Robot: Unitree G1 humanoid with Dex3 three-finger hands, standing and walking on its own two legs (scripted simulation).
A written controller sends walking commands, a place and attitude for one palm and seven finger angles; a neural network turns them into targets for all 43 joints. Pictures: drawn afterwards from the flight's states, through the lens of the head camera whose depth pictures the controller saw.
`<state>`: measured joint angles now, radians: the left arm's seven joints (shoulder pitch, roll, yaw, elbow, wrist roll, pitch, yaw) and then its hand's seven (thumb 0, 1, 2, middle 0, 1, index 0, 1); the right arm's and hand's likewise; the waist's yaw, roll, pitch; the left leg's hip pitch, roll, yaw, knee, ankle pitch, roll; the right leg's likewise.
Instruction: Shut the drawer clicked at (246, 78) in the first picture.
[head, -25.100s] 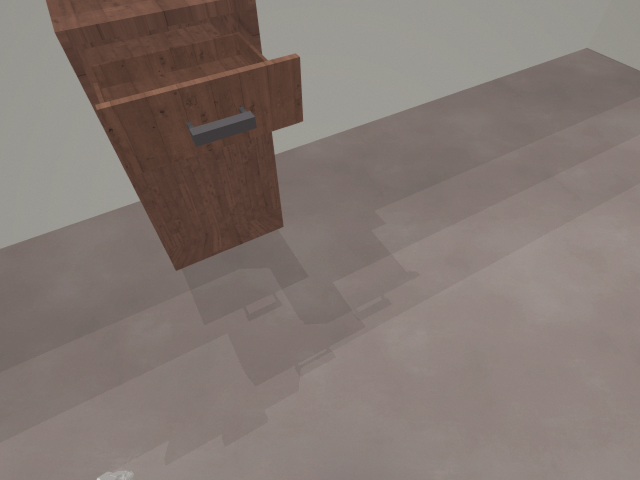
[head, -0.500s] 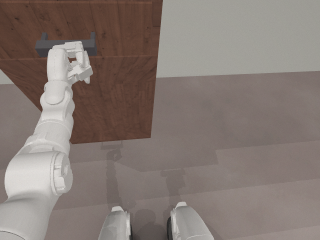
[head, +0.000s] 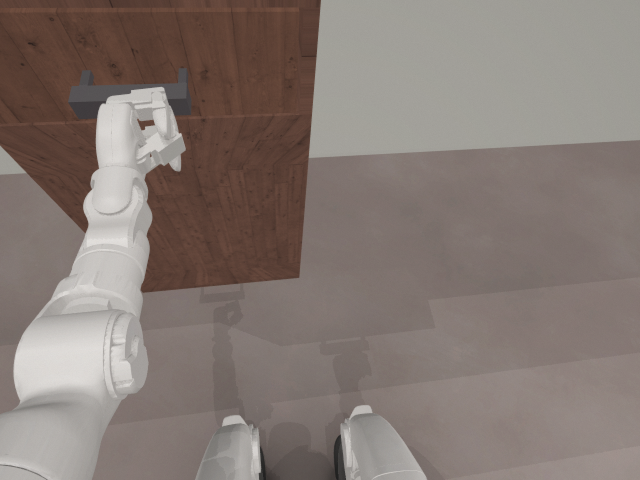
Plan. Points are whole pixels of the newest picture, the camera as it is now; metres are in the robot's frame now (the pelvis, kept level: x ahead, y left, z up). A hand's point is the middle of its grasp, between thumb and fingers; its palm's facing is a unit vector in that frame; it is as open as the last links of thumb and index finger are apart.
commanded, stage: pull the fist back off the drawer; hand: left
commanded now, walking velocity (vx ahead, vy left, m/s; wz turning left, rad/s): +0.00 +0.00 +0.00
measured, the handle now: (134, 88) +0.59 +0.19 +0.08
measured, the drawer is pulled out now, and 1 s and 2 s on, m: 0.00 0.00 0.00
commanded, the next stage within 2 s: draw the hand back to the body in 0.26 s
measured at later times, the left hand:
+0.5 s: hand (169, 153) +0.48 +0.13 +0.09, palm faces +0.03 -1.00 -0.03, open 3.3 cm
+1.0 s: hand (73, 232) +0.34 +0.18 +0.16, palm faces +0.14 -0.96 -0.22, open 3.3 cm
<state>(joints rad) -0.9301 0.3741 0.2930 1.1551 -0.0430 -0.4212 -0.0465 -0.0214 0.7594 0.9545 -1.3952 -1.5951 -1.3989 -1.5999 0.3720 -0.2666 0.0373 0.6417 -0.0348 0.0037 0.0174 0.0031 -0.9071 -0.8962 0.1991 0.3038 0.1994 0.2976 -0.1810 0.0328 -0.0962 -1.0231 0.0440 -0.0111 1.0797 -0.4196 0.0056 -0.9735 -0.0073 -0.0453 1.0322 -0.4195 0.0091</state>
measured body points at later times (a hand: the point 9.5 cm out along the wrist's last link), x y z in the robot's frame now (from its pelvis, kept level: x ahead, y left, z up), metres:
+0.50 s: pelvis +0.05 -0.01 +0.03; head +0.14 -0.01 +0.47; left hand +0.47 +0.19 +0.10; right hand +0.12 -0.27 -0.09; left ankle +0.05 +0.11 -0.66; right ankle +0.04 -0.13 -0.66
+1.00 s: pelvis +0.06 -0.01 +0.07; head +0.07 -0.03 +0.52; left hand +0.33 +0.23 +0.17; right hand +0.25 -0.24 -0.02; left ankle +0.05 +0.11 -0.66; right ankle +0.04 -0.13 -0.66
